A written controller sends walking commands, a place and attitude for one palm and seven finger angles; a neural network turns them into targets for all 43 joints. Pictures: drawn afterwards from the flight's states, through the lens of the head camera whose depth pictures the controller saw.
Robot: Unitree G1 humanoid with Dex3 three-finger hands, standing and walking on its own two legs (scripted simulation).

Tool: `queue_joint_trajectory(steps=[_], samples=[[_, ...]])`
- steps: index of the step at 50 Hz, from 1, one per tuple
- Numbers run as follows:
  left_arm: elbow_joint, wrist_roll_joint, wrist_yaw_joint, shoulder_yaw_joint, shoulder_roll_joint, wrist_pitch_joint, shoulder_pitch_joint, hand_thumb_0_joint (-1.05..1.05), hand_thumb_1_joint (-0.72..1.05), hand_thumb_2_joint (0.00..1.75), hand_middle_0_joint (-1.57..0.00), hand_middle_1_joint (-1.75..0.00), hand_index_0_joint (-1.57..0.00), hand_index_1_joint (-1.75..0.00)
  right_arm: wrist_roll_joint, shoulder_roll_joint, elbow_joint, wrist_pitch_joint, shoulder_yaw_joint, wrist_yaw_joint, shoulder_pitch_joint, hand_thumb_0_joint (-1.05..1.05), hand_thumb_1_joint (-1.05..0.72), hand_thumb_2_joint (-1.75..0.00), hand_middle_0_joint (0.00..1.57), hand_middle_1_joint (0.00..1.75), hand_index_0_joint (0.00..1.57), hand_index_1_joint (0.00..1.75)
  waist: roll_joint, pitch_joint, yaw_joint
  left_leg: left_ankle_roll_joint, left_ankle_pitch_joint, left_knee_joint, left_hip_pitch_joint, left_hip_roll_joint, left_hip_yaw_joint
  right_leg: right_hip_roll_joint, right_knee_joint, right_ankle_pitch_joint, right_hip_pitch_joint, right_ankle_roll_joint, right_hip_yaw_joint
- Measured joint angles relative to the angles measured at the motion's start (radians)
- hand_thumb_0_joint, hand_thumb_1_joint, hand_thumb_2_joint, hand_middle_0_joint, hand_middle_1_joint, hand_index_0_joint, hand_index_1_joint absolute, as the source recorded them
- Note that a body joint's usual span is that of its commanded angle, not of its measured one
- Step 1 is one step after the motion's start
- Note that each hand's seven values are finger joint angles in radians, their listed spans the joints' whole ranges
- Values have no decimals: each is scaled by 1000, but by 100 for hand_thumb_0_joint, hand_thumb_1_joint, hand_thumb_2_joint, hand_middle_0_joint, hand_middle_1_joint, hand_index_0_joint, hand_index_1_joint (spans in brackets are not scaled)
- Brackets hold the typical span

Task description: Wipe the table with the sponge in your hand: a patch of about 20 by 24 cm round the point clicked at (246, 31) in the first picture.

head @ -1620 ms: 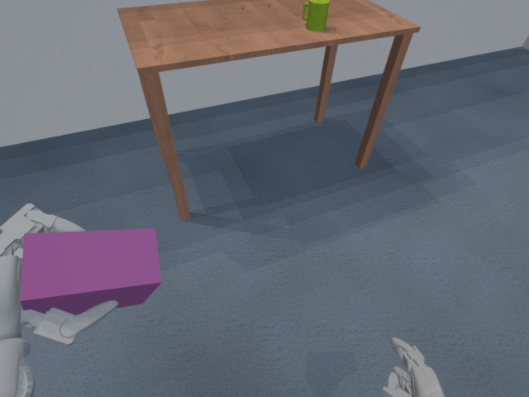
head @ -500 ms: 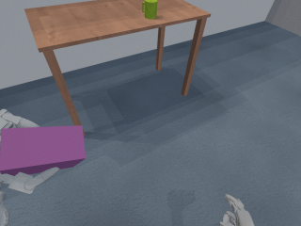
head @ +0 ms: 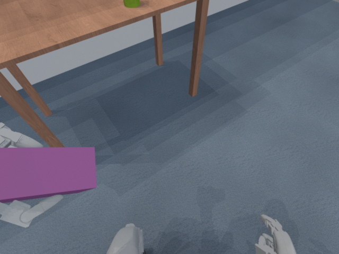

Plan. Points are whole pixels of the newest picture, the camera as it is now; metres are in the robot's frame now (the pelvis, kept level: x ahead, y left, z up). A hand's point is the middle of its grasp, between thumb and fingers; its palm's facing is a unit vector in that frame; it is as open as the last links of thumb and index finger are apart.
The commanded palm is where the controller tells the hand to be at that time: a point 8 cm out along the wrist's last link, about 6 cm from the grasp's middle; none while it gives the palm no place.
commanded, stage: walk to a spot facing it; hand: left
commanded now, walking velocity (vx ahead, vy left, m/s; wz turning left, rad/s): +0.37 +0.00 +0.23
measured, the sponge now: (60, 173) +0.23 +0.19 +0.15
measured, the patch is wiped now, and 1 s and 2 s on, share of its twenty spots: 0.00 0.00 0.00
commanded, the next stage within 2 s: turn to face it in 0.92 s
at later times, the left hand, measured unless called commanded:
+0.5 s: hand (55, 111) +0.33 +0.22 +0.19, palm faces +0.50 -0.73 -0.47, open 10.7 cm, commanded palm +0.28 +0.26 +0.18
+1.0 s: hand (60, 74) +0.44 +0.25 +0.18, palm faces +0.58 -0.68 -0.46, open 10.7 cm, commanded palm +0.35 +0.27 +0.18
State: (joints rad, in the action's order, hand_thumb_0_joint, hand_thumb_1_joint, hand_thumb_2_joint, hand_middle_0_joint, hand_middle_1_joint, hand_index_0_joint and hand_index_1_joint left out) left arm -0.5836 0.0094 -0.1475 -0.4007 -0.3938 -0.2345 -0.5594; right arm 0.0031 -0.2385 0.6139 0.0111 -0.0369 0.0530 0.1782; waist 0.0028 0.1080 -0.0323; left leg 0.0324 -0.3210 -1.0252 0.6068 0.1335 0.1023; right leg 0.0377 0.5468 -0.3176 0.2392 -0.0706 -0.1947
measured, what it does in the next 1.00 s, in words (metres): walks ahead, turning left: left foot, then right foot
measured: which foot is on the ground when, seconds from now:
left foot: up 0.00-0.14, down 0.16-0.50, up 0.52-0.84, down 0.86-1.00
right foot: down 0.00-0.16, up 0.18-0.46, down 0.48-0.84, up 0.86-1.00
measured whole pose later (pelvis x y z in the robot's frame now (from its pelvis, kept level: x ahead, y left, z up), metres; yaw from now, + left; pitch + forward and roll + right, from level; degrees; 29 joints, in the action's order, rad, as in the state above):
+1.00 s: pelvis +0.27 -0.04 -0.01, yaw +16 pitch +0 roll +0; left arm -0.58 0.02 -0.15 -0.43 -0.44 -0.20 -0.41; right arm -0.03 -0.15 0.57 0.07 -0.03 0.04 0.13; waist -0.03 0.10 -0.04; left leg -0.05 -0.24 -0.64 0.40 0.04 0.12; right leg 0.09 1.26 -0.50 0.53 0.06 -0.06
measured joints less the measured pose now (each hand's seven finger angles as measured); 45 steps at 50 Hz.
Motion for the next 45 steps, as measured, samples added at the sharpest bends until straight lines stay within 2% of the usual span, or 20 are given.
queue_joint_trajectory(steps=[5,8,9,12,14,16,18,21,24,26,27,29,31,33,36,39,41,42,43,45], samples=[[-2,1,-22,6,0,5,25,0,-53,99,-67,-135,-67,-136,0,-5,-25,16,-8,12,40,1,-90,-90,20,30,19,30,-37,-19,32,-21,65,325,-102,-25,73,17,-7,-59,-83,20,0],[2,1,-34,12,13,9,53,0,-53,99,-67,-135,-67,-136,0,-5,-47,29,-3,21,51,1,-90,-90,20,30,20,30,-47,-42,47,-50,134,483,-223,-58,107,33,105,-146,-88,41,15],[12,3,-37,9,13,7,75,0,-53,99,-67,-135,-67,-136,0,2,-48,34,-5,24,38,1,-90,-90,20,30,20,30,-51,-41,44,-66,197,472,-229,-60,108,42,200,-173,-61,48,30],[95,2,-28,20,5,14,176,0,-53,99,-67,-135,-67,-136,-3,50,-31,41,6,18,-13,1,-90,-90,20,30,19,30,-61,-29,24,-71,128,377,-220,-62,90,24,525,-232,71,68,123],[113,0,-17,21,5,31,197,0,-53,99,-67,-135,-67,-136,-5,83,-27,47,24,6,-31,1,-90,-90,20,30,19,30,-52,-32,11,-66,104,378,-223,-53,70,26,611,-216,156,76,141],[84,2,-12,19,9,33,172,0,-53,99,-67,-135,-67,-136,-5,110,-31,60,42,-3,-31,1,-90,-90,20,30,20,30,-37,-34,8,-56,106,400,-233,-39,55,46,576,-173,209,81,134],[41,5,-9,21,15,19,127,0,-53,99,-67,-135,-67,-136,-3,127,-35,78,54,-9,-14,1,-90,-90,20,30,20,30,-16,-36,14,-43,110,427,-247,-24,37,65,470,-134,219,86,114],[10,10,-9,24,21,-7,75,0,-53,99,-67,-135,-67,-136,-3,135,-29,95,65,-5,24,1,-90,-90,20,30,20,30,24,-44,35,-25,104,454,-265,-3,6,68,287,-109,171,98,75],[32,9,-12,19,13,-7,72,0,-53,99,-67,-135,-67,-136,-7,131,-17,90,68,5,61,1,-90,-90,21,30,20,30,45,-60,55,-16,51,411,-258,9,-21,49,94,-99,70,104,40],[67,1,-12,31,30,6,105,0,-53,99,-67,-135,-67,-136,-10,109,3,76,64,11,65,1,-90,-90,21,30,20,30,59,-60,65,-31,-76,278,-217,7,-42,48,89,-3,57,80,24],[90,-1,-11,45,46,16,124,0,-53,99,-67,-135,-67,-136,-8,91,26,68,60,14,59,1,-90,-90,21,30,20,30,61,-57,68,-31,-115,171,-187,-9,-57,56,109,-13,51,70,15],[132,0,-7,67,78,31,142,0,-53,99,-67,-135,-67,-136,-7,55,66,52,53,15,45,1,-90,-90,21,30,20,30,57,-50,72,-22,-123,-32,-129,-43,-66,70,102,-44,18,62,4],[154,-4,-3,78,96,40,139,0,-53,99,-67,-135,-67,-136,-7,26,80,38,43,17,34,1,-90,-90,21,30,20,30,45,-41,61,-12,-104,-130,-88,-57,-50,80,54,-47,-27,67,-10],[151,-10,-4,82,94,39,125,0,-53,99,-67,-135,-67,-136,-4,7,69,31,28,17,26,1,-90,-90,20,30,20,30,26,-27,42,-7,-83,-107,-68,-60,-19,89,3,-38,-69,70,-28],[102,-13,-8,72,66,29,91,0,-53,99,-67,-135,-67,-136,-3,-10,21,27,4,15,21,1,-90,-90,20,30,20,30,-11,-3,21,-9,-49,77,-79,-57,44,102,-47,-37,-111,71,-53],[19,-8,-21,44,30,20,50,0,-53,99,-67,-135,-67,-136,-5,-18,-33,28,-17,13,22,1,-90,-90,20,30,20,30,-45,10,21,-16,-20,275,-117,-70,102,113,-38,-67,-124,81,-65],[-32,-1,-35,19,9,14,25,0,-53,99,-67,-135,-67,-136,-7,-21,-63,30,-26,12,21,1,-90,-90,20,30,20,30,-65,10,21,-24,45,407,-171,-98,140,133,44,-115,-105,89,-64],[-53,3,-41,7,4,10,15,0,-53,99,-67,-135,-67,-136,-8,-27,-80,32,-29,13,18,1,-90,-90,20,30,20,30,-60,7,25,-38,95,468,-212,-106,148,141,141,-139,-73,93,-60],[-66,8,-45,-5,-5,5,16,0,-53,99,-67,-135,-67,-136,-8,-29,-91,37,-35,13,9,1,-90,-90,20,30,20,30,-44,3,23,-73,204,480,-224,-98,132,135,284,-150,-23,101,-42],[-36,7,-38,-16,-39,1,88,0,-53,99,-67,-135,-67,-136,-16,7,-76,47,-45,9,-25,1,-90,-90,20,30,19,30,-58,21,10,-106,146,372,-200,-103,106,102,565,-231,80,111,62]])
